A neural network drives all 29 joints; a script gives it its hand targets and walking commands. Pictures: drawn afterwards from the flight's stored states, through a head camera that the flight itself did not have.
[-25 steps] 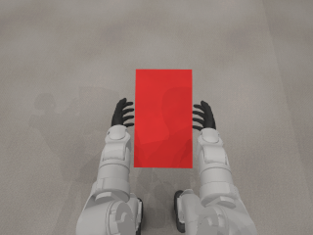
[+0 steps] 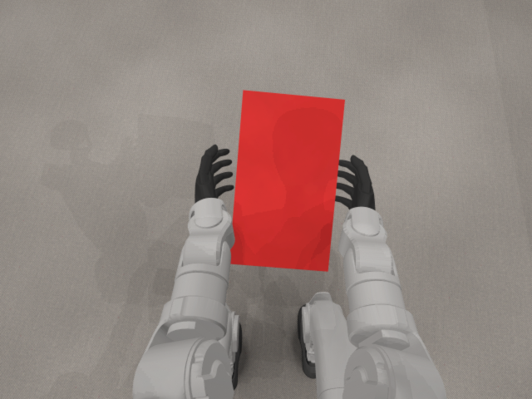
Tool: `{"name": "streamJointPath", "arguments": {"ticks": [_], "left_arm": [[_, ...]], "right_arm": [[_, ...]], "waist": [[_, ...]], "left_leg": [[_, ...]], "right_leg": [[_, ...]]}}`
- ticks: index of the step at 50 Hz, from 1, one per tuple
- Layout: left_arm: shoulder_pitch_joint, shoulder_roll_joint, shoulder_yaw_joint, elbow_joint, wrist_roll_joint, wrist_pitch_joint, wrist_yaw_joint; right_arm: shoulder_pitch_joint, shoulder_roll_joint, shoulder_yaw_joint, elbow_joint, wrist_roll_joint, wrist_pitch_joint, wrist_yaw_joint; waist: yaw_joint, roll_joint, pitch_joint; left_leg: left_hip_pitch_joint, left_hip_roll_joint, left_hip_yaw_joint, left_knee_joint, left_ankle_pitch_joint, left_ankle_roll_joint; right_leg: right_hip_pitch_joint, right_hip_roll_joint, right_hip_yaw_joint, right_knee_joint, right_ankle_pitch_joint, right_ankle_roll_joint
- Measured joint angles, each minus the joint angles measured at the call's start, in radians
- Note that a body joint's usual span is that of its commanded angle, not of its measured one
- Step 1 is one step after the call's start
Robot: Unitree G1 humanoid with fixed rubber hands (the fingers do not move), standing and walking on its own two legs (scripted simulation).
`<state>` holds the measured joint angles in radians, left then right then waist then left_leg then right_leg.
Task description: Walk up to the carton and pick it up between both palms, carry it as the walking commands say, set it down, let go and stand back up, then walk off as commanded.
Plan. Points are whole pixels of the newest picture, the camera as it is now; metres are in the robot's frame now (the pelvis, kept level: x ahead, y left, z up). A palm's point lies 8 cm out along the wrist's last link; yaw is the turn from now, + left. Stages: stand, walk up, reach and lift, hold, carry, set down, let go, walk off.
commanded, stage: set down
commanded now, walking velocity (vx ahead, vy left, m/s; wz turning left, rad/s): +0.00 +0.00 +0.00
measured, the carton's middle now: (281, 181) +0.45 -0.03 -0.15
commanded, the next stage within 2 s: none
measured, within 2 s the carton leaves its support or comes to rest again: neither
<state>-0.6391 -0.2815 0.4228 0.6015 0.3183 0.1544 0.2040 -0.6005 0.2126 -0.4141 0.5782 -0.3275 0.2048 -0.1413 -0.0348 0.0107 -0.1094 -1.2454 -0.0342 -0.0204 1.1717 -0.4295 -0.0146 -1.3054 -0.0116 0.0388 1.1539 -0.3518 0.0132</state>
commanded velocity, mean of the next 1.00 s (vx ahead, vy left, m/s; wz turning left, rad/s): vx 0.00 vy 0.00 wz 0.00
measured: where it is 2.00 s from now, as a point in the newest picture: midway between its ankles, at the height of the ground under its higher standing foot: (269, 360)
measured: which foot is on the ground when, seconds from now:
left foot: down 0.00-1.00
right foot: down 0.00-1.00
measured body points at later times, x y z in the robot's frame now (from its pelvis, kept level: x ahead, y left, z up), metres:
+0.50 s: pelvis -0.02 +0.00 -0.08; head +0.20 -0.03 +0.32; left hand +0.42 +0.09 -0.14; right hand +0.41 -0.15 -0.16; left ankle +0.06 +0.13 -0.63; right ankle +0.09 -0.13 -0.63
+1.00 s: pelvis -0.03 +0.00 -0.14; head +0.23 -0.04 +0.22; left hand +0.44 +0.08 -0.23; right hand +0.43 -0.16 -0.25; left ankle +0.06 +0.13 -0.63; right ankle +0.09 -0.13 -0.63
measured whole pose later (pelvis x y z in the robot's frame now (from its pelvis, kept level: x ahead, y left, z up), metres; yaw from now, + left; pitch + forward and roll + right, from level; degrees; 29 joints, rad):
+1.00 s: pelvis -0.03 +0.00 -0.14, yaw -1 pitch +39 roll +4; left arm -0.93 -0.20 0.48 0.69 0.25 0.17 0.24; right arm -0.94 0.06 -0.36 0.78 -0.24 0.23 -0.20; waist -0.01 0.01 -0.09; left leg -1.82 -0.09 -0.03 1.73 -0.59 -0.06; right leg -1.91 0.05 0.08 1.70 -0.46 0.02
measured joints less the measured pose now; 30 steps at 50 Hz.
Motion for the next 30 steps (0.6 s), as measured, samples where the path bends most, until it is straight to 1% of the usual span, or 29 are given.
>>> {"name": "streamJointPath", "arguments": {"ticks": [7,12,13,15,16,18,20,24,30], "left_arm": [[-0.015,-0.003,0.009,0.014,-0.015,-0.013,0.018],[-0.043,0.003,0.025,0.023,-0.020,-0.015,0.028],[-0.050,0.006,0.028,0.026,-0.022,-0.014,0.029],[-0.066,0.012,0.031,0.032,-0.027,-0.013,0.031],[-0.074,0.015,0.034,0.034,-0.029,-0.012,0.032],[-0.091,0.020,0.042,0.040,-0.032,-0.008,0.034],[-0.108,0.025,0.045,0.045,-0.038,-0.005,0.035],[-0.142,0.032,0.056,0.059,-0.042,-0.001,0.036],[-0.183,0.042,0.061,0.080,-0.042,0.002,0.039]], "right_arm": [[-0.033,-0.020,0.013,0.047,0.027,-0.009,-0.034],[-0.070,-0.035,0.024,0.077,0.042,-0.009,-0.047],[-0.078,-0.038,0.026,0.083,0.045,-0.008,-0.051],[-0.095,-0.042,0.030,0.092,0.049,-0.005,-0.057],[-0.104,-0.045,0.033,0.096,0.050,-0.004,-0.060],[-0.123,-0.051,0.037,0.107,0.053,0.001,-0.066],[-0.141,-0.059,0.040,0.115,0.056,0.005,-0.069],[-0.174,-0.076,0.044,0.132,0.061,0.011,-0.071],[-0.217,-0.098,0.038,0.157,0.061,0.014,-0.064]], "waist": [[0.009,-0.003,-0.029],[0.014,-0.002,-0.033],[0.016,-0.002,-0.032],[0.021,-0.003,-0.030],[0.025,-0.003,-0.027],[0.033,-0.005,-0.023],[0.034,-0.003,-0.016],[0.033,0.000,-0.010],[0.030,-0.002,-0.013]], "left_leg": [[-0.101,-0.002,-0.006,0.109,-0.042,-0.008],[-0.168,-0.004,-0.008,0.185,-0.067,-0.017],[-0.180,-0.008,-0.010,0.198,-0.075,-0.012],[-0.205,-0.016,-0.017,0.226,-0.084,-0.022],[-0.216,-0.023,-0.022,0.238,-0.068,-0.023],[-0.235,-0.032,-0.027,0.268,-0.100,-0.021],[-0.256,-0.035,-0.026,0.290,-0.102,-0.030],[-0.296,-0.036,-0.017,0.328,-0.116,-0.023],[-0.362,-0.039,-0.010,0.382,-0.129,-0.023]], "right_leg": [[-0.103,0.004,-0.002,0.110,-0.040,-0.004],[-0.174,0.011,0.002,0.184,-0.060,-0.004],[-0.189,0.014,0.004,0.197,-0.063,-0.004],[-0.216,0.021,0.010,0.223,-0.066,-0.002],[-0.229,0.027,0.013,0.235,-0.067,-0.001],[-0.254,0.039,0.022,0.258,-0.069,0.001],[-0.276,0.043,0.028,0.279,-0.071,0.004],[-0.320,0.047,0.037,0.318,-0.078,0.009],[-0.390,0.050,0.044,0.374,-0.089,0.012]]}}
